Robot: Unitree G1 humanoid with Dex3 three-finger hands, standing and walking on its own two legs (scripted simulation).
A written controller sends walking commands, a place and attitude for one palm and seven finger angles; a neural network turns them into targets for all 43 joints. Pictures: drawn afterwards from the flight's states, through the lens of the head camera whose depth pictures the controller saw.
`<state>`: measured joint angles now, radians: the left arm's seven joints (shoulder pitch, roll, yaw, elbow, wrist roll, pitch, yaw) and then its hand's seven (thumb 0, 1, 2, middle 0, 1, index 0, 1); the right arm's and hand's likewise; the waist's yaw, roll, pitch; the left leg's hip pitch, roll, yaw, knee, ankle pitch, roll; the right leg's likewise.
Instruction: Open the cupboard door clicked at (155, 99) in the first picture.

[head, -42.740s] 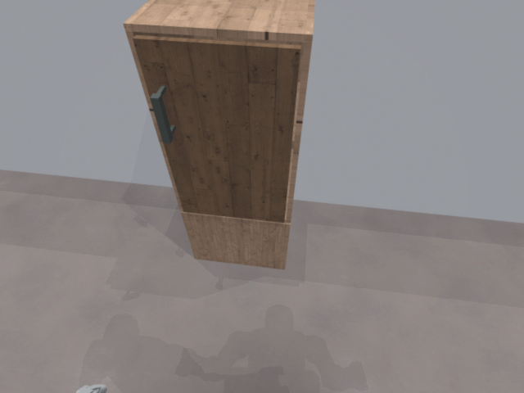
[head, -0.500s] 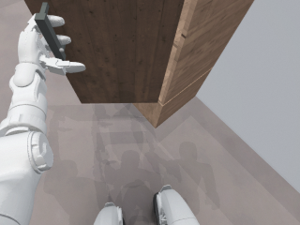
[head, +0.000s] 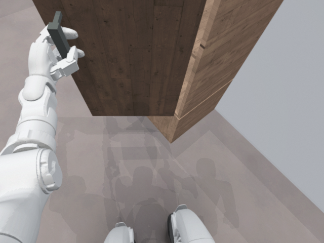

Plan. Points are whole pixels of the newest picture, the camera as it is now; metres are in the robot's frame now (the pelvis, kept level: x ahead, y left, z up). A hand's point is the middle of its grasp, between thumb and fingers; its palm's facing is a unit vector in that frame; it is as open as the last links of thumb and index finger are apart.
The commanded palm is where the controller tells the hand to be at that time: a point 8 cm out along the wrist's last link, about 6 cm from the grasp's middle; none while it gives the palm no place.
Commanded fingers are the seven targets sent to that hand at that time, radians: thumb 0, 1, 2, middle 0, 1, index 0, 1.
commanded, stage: pull the door open along its arc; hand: left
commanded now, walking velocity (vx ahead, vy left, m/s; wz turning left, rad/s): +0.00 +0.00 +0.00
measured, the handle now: (66, 43) +0.58 +0.17 +0.09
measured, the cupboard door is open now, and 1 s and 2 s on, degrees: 52 87 98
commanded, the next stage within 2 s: open thumb and fingers to let go in 1.20 s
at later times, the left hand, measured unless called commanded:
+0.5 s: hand (74, 81) +0.47 +0.15 +0.08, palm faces -0.08 -1.00 -0.01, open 5.7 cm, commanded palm +0.41 +0.21 +0.08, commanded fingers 0.00 0.90 0.90 -0.40 -1.35 -0.40 -1.35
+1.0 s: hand (109, 127) +0.36 +0.07 +0.09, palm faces +0.34 -0.94 +0.01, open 6.0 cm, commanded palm +0.29 +0.12 +0.08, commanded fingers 0.00 0.90 0.90 -0.40 -1.35 -0.40 -1.35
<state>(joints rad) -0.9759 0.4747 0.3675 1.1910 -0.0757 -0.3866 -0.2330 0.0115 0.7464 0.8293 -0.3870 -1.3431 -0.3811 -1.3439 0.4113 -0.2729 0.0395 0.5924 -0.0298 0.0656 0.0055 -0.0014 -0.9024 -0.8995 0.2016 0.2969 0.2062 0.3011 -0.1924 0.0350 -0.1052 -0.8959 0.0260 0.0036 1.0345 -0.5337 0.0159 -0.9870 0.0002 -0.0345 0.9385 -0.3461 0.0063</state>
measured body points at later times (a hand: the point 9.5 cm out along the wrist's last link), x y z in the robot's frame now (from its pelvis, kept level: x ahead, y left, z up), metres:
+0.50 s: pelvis +0.01 +0.00 +0.01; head +0.11 +0.00 +0.45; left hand +0.47 +0.20 +0.09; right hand +0.02 -0.26 -0.10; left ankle -0.03 +0.10 -0.67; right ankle +0.05 -0.13 -0.67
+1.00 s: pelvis +0.01 -0.02 +0.03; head +0.06 -0.03 +0.47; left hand +0.33 +0.12 +0.09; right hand +0.19 -0.23 -0.08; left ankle -0.03 +0.10 -0.67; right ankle +0.05 -0.13 -0.67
